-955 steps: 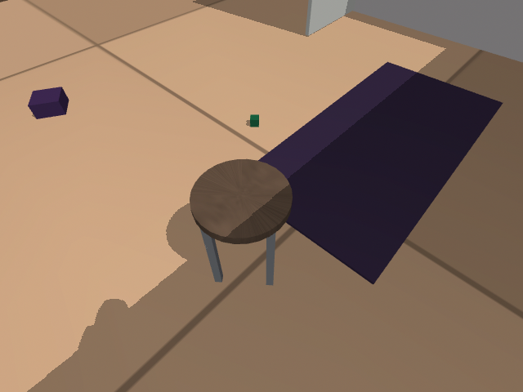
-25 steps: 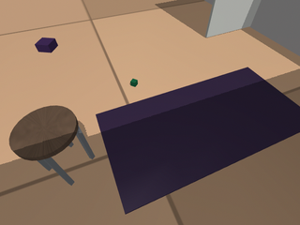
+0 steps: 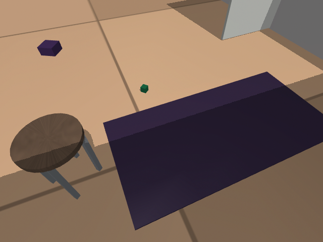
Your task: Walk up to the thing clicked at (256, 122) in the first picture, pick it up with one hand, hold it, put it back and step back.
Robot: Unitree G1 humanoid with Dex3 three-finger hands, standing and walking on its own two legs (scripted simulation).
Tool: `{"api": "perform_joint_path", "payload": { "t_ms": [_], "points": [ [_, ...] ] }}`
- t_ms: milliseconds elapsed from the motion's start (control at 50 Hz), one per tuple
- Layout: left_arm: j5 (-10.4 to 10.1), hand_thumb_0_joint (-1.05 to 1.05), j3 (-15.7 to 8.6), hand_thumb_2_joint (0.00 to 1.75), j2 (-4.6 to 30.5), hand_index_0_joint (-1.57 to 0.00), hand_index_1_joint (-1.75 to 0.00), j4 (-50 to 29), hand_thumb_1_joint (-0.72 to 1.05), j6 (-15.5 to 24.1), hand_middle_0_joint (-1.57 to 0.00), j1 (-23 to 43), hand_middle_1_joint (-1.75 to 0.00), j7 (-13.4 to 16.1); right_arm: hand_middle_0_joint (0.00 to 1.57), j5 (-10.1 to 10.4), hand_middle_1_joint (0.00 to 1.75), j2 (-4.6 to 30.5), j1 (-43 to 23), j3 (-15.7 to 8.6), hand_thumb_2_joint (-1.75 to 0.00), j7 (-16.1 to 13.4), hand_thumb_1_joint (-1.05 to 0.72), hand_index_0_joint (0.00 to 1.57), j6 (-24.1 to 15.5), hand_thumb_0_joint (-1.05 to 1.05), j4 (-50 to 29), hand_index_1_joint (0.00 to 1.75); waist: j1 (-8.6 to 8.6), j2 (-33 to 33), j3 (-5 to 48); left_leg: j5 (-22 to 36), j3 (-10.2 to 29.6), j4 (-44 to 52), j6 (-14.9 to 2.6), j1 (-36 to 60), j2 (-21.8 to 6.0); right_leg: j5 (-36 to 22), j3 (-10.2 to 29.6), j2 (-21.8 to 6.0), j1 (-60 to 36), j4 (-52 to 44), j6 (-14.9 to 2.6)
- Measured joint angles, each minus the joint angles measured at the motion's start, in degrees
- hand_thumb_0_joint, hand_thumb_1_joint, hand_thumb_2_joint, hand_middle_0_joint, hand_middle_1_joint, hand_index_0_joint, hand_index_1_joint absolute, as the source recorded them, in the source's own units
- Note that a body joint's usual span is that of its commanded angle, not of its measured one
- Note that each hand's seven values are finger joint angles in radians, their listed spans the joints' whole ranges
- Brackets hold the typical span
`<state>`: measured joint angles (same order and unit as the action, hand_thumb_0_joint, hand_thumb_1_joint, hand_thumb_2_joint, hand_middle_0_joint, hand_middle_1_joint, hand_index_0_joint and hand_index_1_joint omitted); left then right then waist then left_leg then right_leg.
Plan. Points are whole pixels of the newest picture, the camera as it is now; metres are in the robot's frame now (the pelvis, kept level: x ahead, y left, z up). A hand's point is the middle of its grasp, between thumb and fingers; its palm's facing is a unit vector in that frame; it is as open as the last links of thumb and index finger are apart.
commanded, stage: stand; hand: left
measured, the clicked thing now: (144, 88) +1.50 +0.24 -0.76
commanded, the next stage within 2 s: walk up in 0.12 s
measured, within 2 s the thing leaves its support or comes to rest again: neither
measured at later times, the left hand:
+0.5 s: hand out of the picture +0.10 +0.35 -0.18, palm faces +0.00 -0.93 -0.37, open 7.4 cm
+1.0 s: hand (92, 156) +0.39 +0.27 -0.12, palm faces -0.02 -0.92 -0.39, open 7.4 cm
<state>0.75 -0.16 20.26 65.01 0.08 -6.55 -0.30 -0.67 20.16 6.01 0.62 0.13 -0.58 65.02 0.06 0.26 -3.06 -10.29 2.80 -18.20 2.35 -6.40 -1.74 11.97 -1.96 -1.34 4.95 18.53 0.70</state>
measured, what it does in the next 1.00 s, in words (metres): walks ahead: left foot, then right foot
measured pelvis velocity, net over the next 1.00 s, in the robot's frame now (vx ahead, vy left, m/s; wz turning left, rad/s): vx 0.30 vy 0.01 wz -0.02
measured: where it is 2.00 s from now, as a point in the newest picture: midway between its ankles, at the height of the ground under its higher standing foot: (166, 156)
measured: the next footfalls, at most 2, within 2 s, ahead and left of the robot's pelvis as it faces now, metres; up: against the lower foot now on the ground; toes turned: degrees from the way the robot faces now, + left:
left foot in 0.38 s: +0.15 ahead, +0.18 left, +0.00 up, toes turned +6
right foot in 0.78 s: +0.38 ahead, -0.11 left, +0.01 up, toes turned -6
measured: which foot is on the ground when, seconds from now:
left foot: down 0.00-0.20, up 0.22-0.36, down 0.38-0.84, up 0.86-1.00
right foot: down 0.00-0.40, up 0.42-0.76, down 0.78-1.00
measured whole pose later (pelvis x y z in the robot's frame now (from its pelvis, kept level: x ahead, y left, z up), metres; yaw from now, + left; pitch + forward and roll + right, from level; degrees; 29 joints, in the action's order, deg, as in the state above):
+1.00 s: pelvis +0.30 +0.01 +0.00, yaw -1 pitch -3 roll +1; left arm 0.4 -2.6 21.2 50.3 4.4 -12.0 -3.0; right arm -0.1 24.1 12.8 -3.3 3.2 -2.9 51.9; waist 1.0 3.3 -6.1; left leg -18.8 1.4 -63.2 -1.3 -25.7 -3.1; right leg 18.5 -4.0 -2.0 12.8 27.6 -1.6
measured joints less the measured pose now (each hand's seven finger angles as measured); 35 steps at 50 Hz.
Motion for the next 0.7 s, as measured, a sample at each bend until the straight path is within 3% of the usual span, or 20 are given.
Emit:
{"api": "perform_joint_path", "payload": {
  "t_ms": [120,180,220,280,360,380,420,460,500,540,620,700],
  "points": [
    [-0.07,0.00,0.00,0.90,0.06,-0.20,-0.30,-0.09,0.90,0.04,-0.21,0.03,-0.30,0.00,0.20,0.02,0.30,-0.04,0.03,0.02,-0.90,0.05,-0.90,0.20,-0.02,0.01,-0.04,0.30,0.09,-0.02,0.03,-0.01,-0.02,0.04,0.01,0.17,-0.01,0.03,0.02,0.01,-0.15,-0.02,-0.01],
    [0.85,0.01,-1.82,0.90,0.47,-0.20,-0.30,-2.14,0.90,0.69,-0.21,-1.58,-0.30,-1.81,0.20,-0.86,0.30,0.34,2.16,-1.93,-0.90,1.67,-0.90,0.20,-0.46,0.01,-1.93,0.30,0.15,-0.03,1.23,-8.41,0.15,-6.50,-2.79,-2.41,0.21,7.16,-0.44,-0.09,1.63,5.13,-1.41],
    [1.26,0.00,-2.82,0.90,0.94,-0.21,-0.30,-3.89,0.90,1.51,-0.21,-2.92,-0.30,-2.61,0.20,-1.32,0.30,1.32,3.77,-3.02,-0.90,2.40,-0.90,0.20,-0.30,0.01,-3.05,0.30,0.29,0.29,2.17,-12.65,-0.35,-13.76,-3.98,-5.80,0.00,7.84,-1.25,-0.15,2.16,6.73,-2.17],
    [1.71,0.00,-3.75,0.90,1.60,-0.21,-0.30,-6.04,0.90,2.76,-0.21,-4.59,-0.30,-2.89,0.20,-1.62,0.30,3.06,4.70,-4.25,-0.90,3.04,-0.90,0.20,-0.16,0.01,-3.58,0.30,1.55,0.53,1.56,-13.63,-1.72,-24.07,-3.87,-11.82,-0.38,5.17,-2.16,-0.83,0.57,5.52,-2.11],
    [2.25,0.00,-4.33,0.90,3.93,-0.21,-0.30,-6.86,0.90,2.11,-0.21,-7.68,-0.30,-3.40,0.20,-1.63,0.30,4.38,5.39,-5.65,-0.90,4.37,-0.91,0.20,-1.36,0.01,-5.47,0.30,2.19,-0.02,0.84,-11.78,-3.12,-18.90,-3.53,-13.80,-2.21,7.42,-2.65,-1.87,-2.40,4.97,-0.99],
    [2.15,0.00,-4.45,0.90,4.71,-0.21,-0.30,-6.93,0.90,1.71,-0.21,-8.33,-0.30,-3.54,0.20,-1.73,0.30,4.56,5.65,-6.05,-0.90,4.51,-0.91,0.20,-1.91,0.01,-6.21,0.30,2.08,-0.45,0.70,-8.92,-3.64,-15.87,-3.18,-13.14,-2.39,9.03,-2.63,-2.39,-2.33,6.84,-0.86],
    [1.94,0.01,-4.69,0.90,6.05,-0.21,-0.30,-6.89,0.90,0.85,-0.21,-9.51,-0.30,-3.48,0.20,-2.19,0.30,4.65,5.79,-6.92,-0.90,4.15,-0.91,0.20,-3.30,0.01,-7.67,0.30,1.89,-2.37,0.07,-2.00,-5.53,-15.83,-2.30,-12.18,-1.20,14.75,-0.41,-4.06,0.84,17.40,-2.40],
    [1.54,0.01,-4.52,0.90,6.51,-0.20,-0.30,-6.13,0.90,-0.18,-0.21,-9.98,-0.30,-3.02,0.20,-2.05,0.30,4.09,6.39,-7.08,-0.90,3.62,-0.91,0.20,-4.03,0.01,-9.00,0.30,0.74,-3.39,0.24,-4.54,-6.48,-17.41,-2.57,-11.37,-0.54,16.91,4.26,-1.54,6.96,32.04,-3.28],
    [0.81,0.01,-4.01,0.90,6.79,-0.20,-0.30,-5.99,0.91,-0.19,-0.21,-9.74,-0.30,-3.02,0.20,-1.48,0.30,3.34,7.63,-6.45,-0.90,3.38,-0.91,0.20,-4.02,0.01,-9.67,0.30,0.16,-4.22,0.43,-5.47,-7.17,-15.23,-3.19,-8.70,-0.18,14.15,5.72,0.23,12.38,40.01,-3.31],
    [0.36,0.01,-3.72,0.90,6.77,-0.20,-0.30,-6.54,0.91,0.57,-0.20,-9.29,-0.29,-3.39,0.20,-1.16,0.30,2.80,8.89,-5.70,-0.90,3.22,-0.90,0.20,-3.93,0.01,-10.02,0.30,-0.04,-4.83,0.35,-5.23,-7.82,-11.95,-3.33,-5.58,0.19,10.68,5.23,-0.07,16.60,40.66,-2.61],
    [0.46,0.01,-3.38,0.90,6.10,-0.20,-0.30,-8.14,0.91,1.13,-0.20,-8.29,-0.29,-4.77,0.20,-0.93,0.30,2.39,10.98,-4.91,-0.90,3.32,-0.90,0.20,-4.09,0.01,-10.67,0.30,-0.63,-4.61,-0.13,-5.17,-8.73,-6.39,-3.26,0.10,0.48,5.95,3.19,-2.42,21.75,32.53,-0.38],
    [0.76,0.01,-3.18,0.90,5.20,-0.20,-0.30,-9.39,0.91,0.83,-0.21,-6.76,-0.29,-5.90,0.20,-0.66,0.31,2.72,12.68,-4.74,-0.90,3.51,-0.90,0.20,-4.26,0.01,-11.26,0.30,-1.42,-3.22,-0.71,-6.97,-9.16,-3.56,-2.61,4.75,0.37,0.57,1.57,-4.48,23.32,23.27,-0.28]
  ]
}}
